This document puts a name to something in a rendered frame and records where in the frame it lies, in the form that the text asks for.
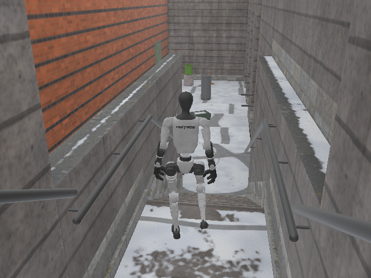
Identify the robot right hand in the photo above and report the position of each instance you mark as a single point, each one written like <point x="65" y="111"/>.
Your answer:
<point x="212" y="176"/>

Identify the robot right thigh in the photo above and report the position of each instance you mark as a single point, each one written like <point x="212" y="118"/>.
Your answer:
<point x="199" y="169"/>

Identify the humanoid robot head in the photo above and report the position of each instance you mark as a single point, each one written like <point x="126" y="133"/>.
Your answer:
<point x="185" y="100"/>

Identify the robot left forearm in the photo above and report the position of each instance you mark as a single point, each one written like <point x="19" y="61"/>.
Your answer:
<point x="159" y="156"/>

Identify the robot left hand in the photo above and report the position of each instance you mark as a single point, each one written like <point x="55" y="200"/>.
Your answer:
<point x="157" y="171"/>

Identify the robot right forearm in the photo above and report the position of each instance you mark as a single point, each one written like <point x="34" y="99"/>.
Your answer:
<point x="210" y="157"/>

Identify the robot right upper arm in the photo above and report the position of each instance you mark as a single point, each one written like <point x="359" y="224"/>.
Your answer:
<point x="205" y="132"/>

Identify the robot left upper arm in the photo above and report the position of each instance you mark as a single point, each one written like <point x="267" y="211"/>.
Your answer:
<point x="165" y="132"/>

